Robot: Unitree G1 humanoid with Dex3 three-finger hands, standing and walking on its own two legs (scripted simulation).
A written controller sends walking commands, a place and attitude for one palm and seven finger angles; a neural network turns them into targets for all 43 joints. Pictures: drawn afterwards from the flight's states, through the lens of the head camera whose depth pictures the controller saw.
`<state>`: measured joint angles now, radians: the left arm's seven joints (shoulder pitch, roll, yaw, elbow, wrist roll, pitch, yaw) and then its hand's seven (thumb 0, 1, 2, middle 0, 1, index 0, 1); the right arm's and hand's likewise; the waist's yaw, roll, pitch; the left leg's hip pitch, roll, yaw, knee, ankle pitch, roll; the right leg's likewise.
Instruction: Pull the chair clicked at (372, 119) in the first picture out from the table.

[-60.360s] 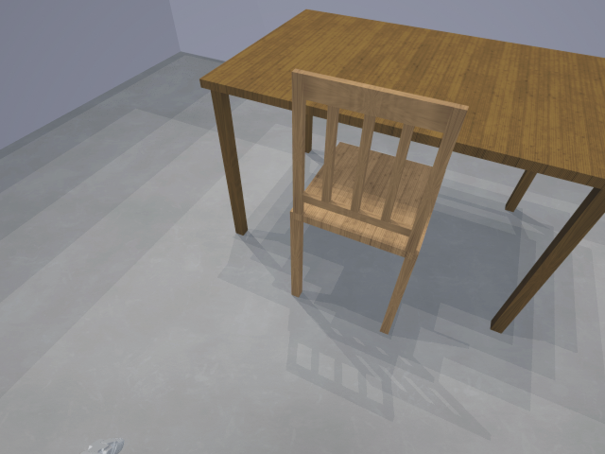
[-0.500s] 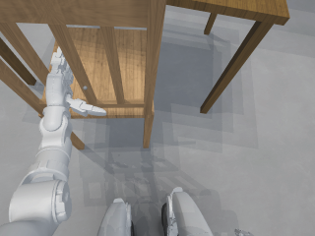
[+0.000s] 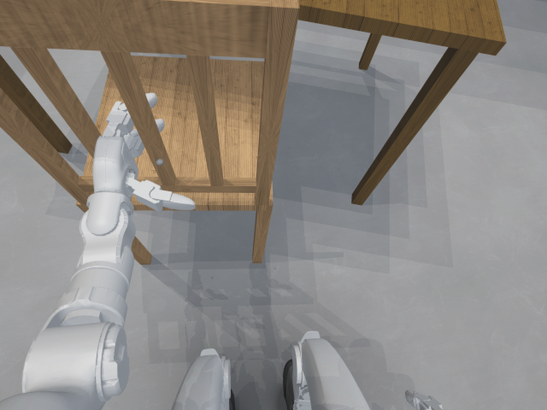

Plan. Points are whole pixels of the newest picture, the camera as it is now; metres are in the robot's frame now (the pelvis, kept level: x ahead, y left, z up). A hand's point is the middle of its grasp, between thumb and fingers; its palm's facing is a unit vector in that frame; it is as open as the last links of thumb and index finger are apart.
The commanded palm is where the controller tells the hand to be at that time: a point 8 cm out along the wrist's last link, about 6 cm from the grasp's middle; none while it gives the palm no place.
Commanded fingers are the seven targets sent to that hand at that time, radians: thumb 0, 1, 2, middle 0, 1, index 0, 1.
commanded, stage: hook a spindle and tug to test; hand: left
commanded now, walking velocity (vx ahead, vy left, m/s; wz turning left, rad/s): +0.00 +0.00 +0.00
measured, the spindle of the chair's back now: (148, 131) +0.51 +0.16 +0.04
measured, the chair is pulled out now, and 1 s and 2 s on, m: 0.14 0.16 0.23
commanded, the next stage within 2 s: step backward, pulling the chair out in 1.12 s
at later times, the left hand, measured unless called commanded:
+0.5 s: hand (163, 155) +0.47 +0.14 +0.03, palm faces +0.00 -1.00 -0.02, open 5.9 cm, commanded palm +0.43 +0.19 +0.02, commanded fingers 0.00 0.90 0.90 -0.50 -1.45 -0.50 -1.45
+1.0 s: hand (163, 169) +0.45 +0.13 +0.03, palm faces -0.01 -1.00 -0.01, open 5.6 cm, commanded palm +0.40 +0.18 +0.02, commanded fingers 0.00 0.90 0.90 -0.50 -1.45 -0.50 -1.45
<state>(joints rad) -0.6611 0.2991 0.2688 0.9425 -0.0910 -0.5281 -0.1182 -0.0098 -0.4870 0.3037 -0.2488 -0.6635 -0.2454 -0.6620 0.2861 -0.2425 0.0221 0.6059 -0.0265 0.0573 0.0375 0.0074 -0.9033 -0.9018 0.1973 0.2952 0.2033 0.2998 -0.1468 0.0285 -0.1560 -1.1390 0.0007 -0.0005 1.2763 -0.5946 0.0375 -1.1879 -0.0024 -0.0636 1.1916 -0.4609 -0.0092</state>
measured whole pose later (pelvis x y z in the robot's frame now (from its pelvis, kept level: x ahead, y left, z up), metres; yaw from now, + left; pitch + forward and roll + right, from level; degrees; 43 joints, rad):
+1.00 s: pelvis +0.03 +0.00 +0.01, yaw -1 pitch +27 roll -2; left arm -0.40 0.23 0.21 0.65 -0.14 -0.48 -0.09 0.02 0.74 0.77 -0.36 -1.39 -0.36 -1.43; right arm 0.29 -0.23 0.00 0.56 -0.01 0.04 0.06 0.01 -0.90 -0.90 0.20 0.30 0.20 0.30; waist -0.12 0.03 -0.18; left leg -1.05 0.01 0.02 1.20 -0.61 0.03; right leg -1.11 0.01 -0.04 1.14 -0.49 -0.01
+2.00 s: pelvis +0.01 +0.00 +0.10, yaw -2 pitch +9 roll -1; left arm -0.44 0.17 0.06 0.96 -0.06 -0.25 0.09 0.04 0.70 0.77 -0.29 -1.11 -0.49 -1.44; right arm 0.25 -0.22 0.00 0.68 0.04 0.12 -0.11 0.01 -0.90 -0.90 0.20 0.30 0.21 0.30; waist -0.10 0.03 0.04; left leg -0.44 0.00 0.07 0.60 -0.32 0.03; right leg -0.51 0.01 -0.03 0.53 -0.18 -0.01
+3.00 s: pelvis -0.13 +0.00 +0.10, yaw +0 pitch +4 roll +2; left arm -0.50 0.13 0.03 1.01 -0.04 -0.19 0.12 0.04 0.67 0.78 -0.27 -1.13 -0.49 -1.44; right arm 0.20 -0.28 -0.01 0.75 0.04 -0.01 -0.10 0.01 -0.90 -0.90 0.20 0.30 0.21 0.30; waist -0.10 -0.01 0.12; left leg -0.42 -0.03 -0.03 0.77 -0.49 -0.04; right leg -0.52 -0.06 -0.01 0.52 -0.07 -0.01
